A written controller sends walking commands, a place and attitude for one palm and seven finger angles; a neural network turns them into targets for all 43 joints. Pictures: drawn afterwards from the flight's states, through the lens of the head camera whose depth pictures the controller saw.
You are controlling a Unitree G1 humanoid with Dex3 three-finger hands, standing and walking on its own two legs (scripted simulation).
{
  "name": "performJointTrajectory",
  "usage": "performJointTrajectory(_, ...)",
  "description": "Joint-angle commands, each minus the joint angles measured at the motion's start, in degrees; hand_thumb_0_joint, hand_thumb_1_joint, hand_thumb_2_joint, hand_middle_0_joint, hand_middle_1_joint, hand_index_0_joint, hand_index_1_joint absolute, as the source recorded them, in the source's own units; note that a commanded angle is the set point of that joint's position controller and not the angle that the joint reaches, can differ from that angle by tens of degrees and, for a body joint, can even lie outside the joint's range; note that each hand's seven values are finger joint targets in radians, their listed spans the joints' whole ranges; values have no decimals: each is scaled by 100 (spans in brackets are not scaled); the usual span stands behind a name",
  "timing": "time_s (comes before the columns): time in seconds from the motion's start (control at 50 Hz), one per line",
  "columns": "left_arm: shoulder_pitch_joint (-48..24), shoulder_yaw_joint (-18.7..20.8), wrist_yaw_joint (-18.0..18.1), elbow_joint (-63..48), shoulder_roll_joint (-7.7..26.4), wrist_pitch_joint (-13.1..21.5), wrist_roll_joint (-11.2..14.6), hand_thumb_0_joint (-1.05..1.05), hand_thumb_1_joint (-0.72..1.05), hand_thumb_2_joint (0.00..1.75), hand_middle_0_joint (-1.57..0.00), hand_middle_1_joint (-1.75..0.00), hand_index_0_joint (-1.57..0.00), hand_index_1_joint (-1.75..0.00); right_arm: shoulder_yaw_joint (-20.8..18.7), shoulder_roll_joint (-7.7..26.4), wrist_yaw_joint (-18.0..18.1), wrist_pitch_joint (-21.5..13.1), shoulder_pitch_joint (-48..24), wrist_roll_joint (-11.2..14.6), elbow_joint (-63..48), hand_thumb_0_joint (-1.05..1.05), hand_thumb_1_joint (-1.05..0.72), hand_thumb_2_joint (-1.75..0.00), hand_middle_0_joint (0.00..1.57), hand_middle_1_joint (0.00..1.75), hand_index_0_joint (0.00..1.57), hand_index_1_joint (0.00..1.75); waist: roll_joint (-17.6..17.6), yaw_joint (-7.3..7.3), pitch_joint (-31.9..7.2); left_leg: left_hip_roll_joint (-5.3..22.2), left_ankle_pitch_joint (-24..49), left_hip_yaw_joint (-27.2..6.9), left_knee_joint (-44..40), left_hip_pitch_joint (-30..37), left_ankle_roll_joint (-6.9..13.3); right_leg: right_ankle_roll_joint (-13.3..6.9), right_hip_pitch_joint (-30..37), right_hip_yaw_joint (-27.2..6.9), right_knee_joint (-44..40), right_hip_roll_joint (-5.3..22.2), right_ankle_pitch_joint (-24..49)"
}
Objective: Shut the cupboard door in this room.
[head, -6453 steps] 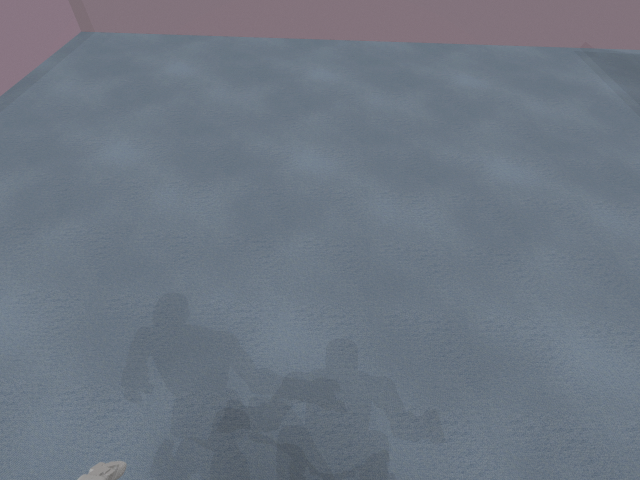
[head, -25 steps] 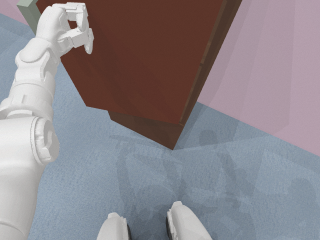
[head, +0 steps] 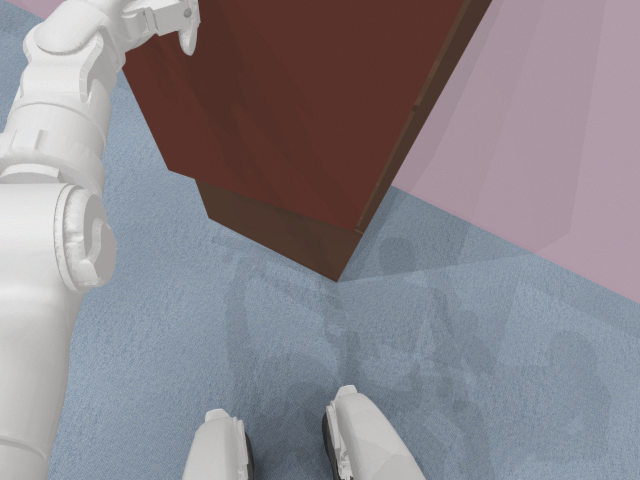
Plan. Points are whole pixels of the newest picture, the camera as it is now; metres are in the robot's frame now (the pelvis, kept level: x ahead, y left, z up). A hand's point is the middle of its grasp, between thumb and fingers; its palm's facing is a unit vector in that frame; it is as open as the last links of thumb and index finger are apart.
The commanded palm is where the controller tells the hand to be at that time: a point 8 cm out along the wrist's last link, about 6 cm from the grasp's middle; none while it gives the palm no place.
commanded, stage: pull the fist back off the door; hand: left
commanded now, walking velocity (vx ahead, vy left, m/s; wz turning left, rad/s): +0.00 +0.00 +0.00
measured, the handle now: out of the picture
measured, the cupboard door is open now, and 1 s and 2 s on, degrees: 9 3 3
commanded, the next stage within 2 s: draw the hand back to the body in 0.96 s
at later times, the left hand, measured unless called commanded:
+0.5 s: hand (207, 11) +0.58 +0.03 +0.15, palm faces -0.02 -1.00 +0.00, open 3.2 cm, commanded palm +0.54 +0.08 +0.15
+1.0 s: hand (213, 75) +0.50 +0.03 +0.15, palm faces -0.07 -1.00 -0.03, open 3.1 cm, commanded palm +0.48 +0.07 +0.15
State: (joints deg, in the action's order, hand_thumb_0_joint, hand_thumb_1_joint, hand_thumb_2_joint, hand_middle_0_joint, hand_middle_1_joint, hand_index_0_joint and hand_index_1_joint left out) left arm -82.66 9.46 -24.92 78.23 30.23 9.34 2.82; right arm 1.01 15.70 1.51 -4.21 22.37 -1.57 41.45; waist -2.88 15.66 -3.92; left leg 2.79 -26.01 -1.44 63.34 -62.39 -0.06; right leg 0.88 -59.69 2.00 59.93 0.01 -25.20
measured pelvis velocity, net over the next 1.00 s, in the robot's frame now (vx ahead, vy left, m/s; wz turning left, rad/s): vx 0.02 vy -0.01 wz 0.01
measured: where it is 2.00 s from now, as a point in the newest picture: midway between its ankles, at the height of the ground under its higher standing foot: outside the picture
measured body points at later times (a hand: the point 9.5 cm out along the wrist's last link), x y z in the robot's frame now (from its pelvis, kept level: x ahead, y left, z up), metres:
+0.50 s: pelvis +0.02 -0.01 +0.03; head +0.15 -0.03 +0.46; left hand +0.58 +0.08 +0.15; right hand -0.05 -0.25 -0.09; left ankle +0.03 +0.12 -0.65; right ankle +0.02 -0.14 -0.65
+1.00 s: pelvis +0.02 -0.01 +0.04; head +0.10 -0.02 +0.48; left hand +0.50 +0.08 +0.15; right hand +0.09 -0.27 -0.08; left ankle +0.03 +0.12 -0.65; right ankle +0.02 -0.14 -0.65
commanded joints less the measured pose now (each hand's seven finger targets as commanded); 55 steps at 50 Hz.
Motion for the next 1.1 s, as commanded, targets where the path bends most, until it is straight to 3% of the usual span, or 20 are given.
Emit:
performJointTrajectory(0.0, -3687, -135, -68, -1222, -40, 288, 80, 0, 90, 90, -130, -150, -130, -150, -385, 1112, 82, -59, 1280, -13, -18, 0, -90, -90, 20, 30, 20, 30, -1008, 633, -3318, -180, 2328, -395, -381, 3792, 226, -274, -185, 285, -748, -360, 1405)
performJointTrajectory(0.06, -3779, -98, -47, -1184, -30, 263, 83, 0, 90, 90, -130, -150, -130, -150, -380, 1113, 88, -64, 1305, -37, 25, 0, -90, -90, 20, 30, 20, 30, -908, 683, -3348, -198, 2374, -376, -337, 3743, 248, -275, -188, 303, -723, -376, 1442)
performJointTrajectory(0.08, -3776, 1124, 1141, -1299, 303, 132, 459, 0, 90, 90, -130, -150, -130, -150, -281, 927, -9, -169, 1607, -107, -219, 0, -90, -90, 20, 30, 20, 30, -1164, 378, -3452, -74, 2160, -449, -432, 3185, 129, -222, 212, 154, -820, -257, 1449)
performJointTrajectory(0.12, -3371, 1180, 2260, -1207, 59, 134, 210, 0, 90, 90, -130, -150, -130, -150, -314, 935, -247, -182, 1791, -256, -256, 0, -90, -90, 20, 30, 20, 30, -718, 392, -3616, -57, 2331, -574, -544, 3081, 93, -130, 441, 198, -707, -254, 1534)
performJointTrajectory(0.16, -3126, 1135, 3188, -1609, -281, 415, -176, 0, 90, 90, -130, -150, -130, -150, -370, 871, -499, -142, 1823, -425, -389, 0, -90, -90, 20, 30, 20, 30, -854, 271, -3764, -86, 2613, -442, -466, 3094, 49, -105, 514, 210, -693, -233, 1758)
performJointTrajectory(0.2, -2824, 976, 3722, -1784, -189, 801, -807, 0, 90, 90, -130, -150, -130, -150, -435, 872, -690, -64, 1923, -540, -407, 0, -90, -90, 20, 30, 20, 30, -607, 254, -3873, -126, 2719, -325, -432, 2978, 60, -97, 788, 197, -678, -232, 1994)
performJointTrajectory(0.26, -2541, 771, 3497, -1685, 3, 923, -1108, 0, 90, 90, -130, -150, -130, -150, -504, 938, -758, 157, 1942, -452, -466, 0, -90, -90, 20, 30, 20, 30, -446, 236, -3802, -203, 2500, -146, -635, 2858, 113, -113, 1393, 95, -881, -230, 2251)
performJointTrajectory(0.32, -2219, 1145, 3120, -1880, 383, 827, -741, 0, 90, 90, -130, -150, -130, -150, -508, 943, -637, 326, 1865, -302, -647, 0, -90, -90, 20, 30, 20, 30, -284, -7, -3982, -297, 2341, 1, -918, 2822, 141, -136, 2284, -3, -1100, -257, 2641)
performJointTrajectory(0.4, -1931, 1192, 2945, -2239, 250, 1056, -361, 0, 90, 90, -130, -150, -130, -150, -493, 836, -540, 327, 1725, -213, -693, 0, -90, -90, 20, 30, 20, 30, 90, -105, -3663, -326, 2080, 118, -1190, 2720, 168, -82, 2835, -81, -1387, -273, 2776)
performJointTrajectory(0.42, -1759, 1147, 2925, -2367, 150, 1184, -314, 0, 90, 90, -130, -150, -130, -150, -489, 812, -526, 308, 1691, -206, -720, 0, -90, -90, 20, 30, 20, 30, -24, -183, -3649, -338, 2149, 147, -1242, 2854, 157, -98, 2875, -86, -1398, -277, 2845)
performJointTrajectory(0.46, -1280, 988, 2879, -2218, -113, 1331, -298, 0, 90, 90, -130, -150, -130, -150, -512, 793, -524, 292, 1631, -189, -655, 0, -90, -90, 20, 30, 20, 30, 184, -174, -3309, -327, 2096, 195, -1289, 2813, 158, -75, 2836, -72, -1476, -265, 2849)
performJointTrajectory(0.48, -907, 959, 2840, -2023, -168, 1345, -310, 0, 90, 90, -130, -150, -130, -150, -520, 800, -532, 309, 1615, -167, -646, 0, -90, -90, 20, 30, 20, 30, 216, -253, -3104, -344, 2038, 225, -1348, 2739, 151, -93, 2880, -88, -1521, -271, 2833)
performJointTrajectory(0.54, -437, 512, 2698, -1958, -759, 1300, -229, 0, 90, 90, -130, -150, -130, -150, -557, 792, -537, 367, 1481, -92, -670, 0, -90, -90, 20, 30, 20, 30, 245, -248, -2735, -348, 1990, 280, -1488, 2958, 135, -100, 2740, -45, -1649, -261, 2775)
performJointTrajectory(0.64, -223, 165, 2614, -2630, -1344, 1375, 109, 0, 90, 90, -130, -150, -130, -150, -615, 753, -488, 389, 1180, -11, -715, 0, -90, -90, 20, 30, 20, 30, 62, -375, -2750, -335, 2239, 276, -1583, 3558, 94, -129, 2703, 14, -1701, -262, 2845)
performJointTrajectory(0.72, -144, 118, 2744, -3058, -1333, 1565, 106, 0, 90, 90, -130, -150, -130, -150, -625, 730, -435, 363, 990, 12, -684, 0, -90, -90, 20, 30, 20, 30, 155, -466, -2667, -346, 2245, 268, -1619, 3657, 97, -136, 2791, 9, -1656, -242, 2855)
performJointTrajectory(0.78, -74, -140, 2849, -3193, -1603, 1648, 25, 0, 90, 90, -130, -150, -130, -150, -613, 668, -429, 325, 767, 33, -681, 0, -90, -90, 20, 30, 20, 30, 50, -495, -2673, -330, 2147, 228, -1640, 3815, 60, -136, 2639, 34, -1620, -221, 2646)
performJointTrajectory(0.82, 259, 38, 2917, -3226, -1375, 1647, 25, 0, 90, 90, -130, -150, -130, -150, -610, 708, -392, 328, 687, 53, -716, 0, -90, -90, 20, 30, 20, 30, 91, -596, -2719, -336, 2169, 240, -1667, 3852, 66, -155, 2766, 21, -1607, -228, 2652)
performJointTrajectory(0.98, -59, -168, 2979, -2906, -1634, 1555, 73, 0, 90, 90, -130, -150, -130, -150, -528, 641, -315, 283, 424, 79, -687, 0, -90, -90, 20, 30, 20, 30, 516, -467, -2405, -317, 1844, 214, -1753, 3666, 60, -107, 2696, -4, -1677, -194, 2444)
performJointTrajectory(1.06, 224, -195, 2977, -2426, -1777, 1491, 59, 0, 90, 90, -130, -150, -130, -150, -501, 636, -333, 267, 434, 52, -675, 0, -90, -90, 20, 30, 20, 30, 605, -492, -2214, -316, 1743, 215, -1768, 3517, 47, -114, 2595, 14, -1689, -187, 2313)
performJointTrajectory(1.08, 362, 61, 2982, -2500, -1495, 1502, 49, 0, 90, 90, -130, -150, -130, -150, -512, 670, -336, 271, 461, 49, -710, 0, -90, -90, 20, 30, 20, 30, 619, -608, -2352, -328, 1748, 231, -1811, 3487, 51, -123, 2758, 5, -1684, -177, 2327)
